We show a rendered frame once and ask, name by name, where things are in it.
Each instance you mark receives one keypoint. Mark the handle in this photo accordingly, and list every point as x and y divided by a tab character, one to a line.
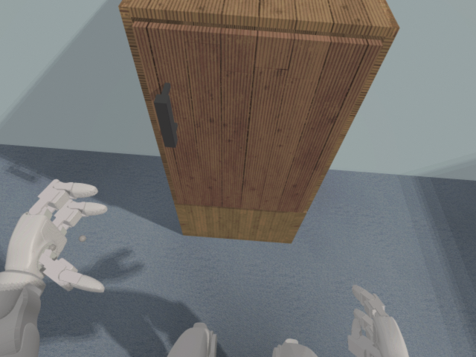
165	117

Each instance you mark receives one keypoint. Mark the robot left thigh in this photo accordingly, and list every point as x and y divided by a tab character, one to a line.
195	342

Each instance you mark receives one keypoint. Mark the left robot hand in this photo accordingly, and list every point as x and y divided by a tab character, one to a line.
35	232

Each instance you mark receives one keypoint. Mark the right robot hand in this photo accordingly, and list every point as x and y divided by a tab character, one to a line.
383	337

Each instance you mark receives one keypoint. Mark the right robot shin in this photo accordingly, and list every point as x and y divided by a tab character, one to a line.
289	340

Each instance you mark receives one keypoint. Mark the cupboard door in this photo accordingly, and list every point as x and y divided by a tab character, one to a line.
258	112

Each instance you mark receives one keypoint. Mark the robot left forearm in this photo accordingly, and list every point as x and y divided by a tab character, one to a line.
20	304

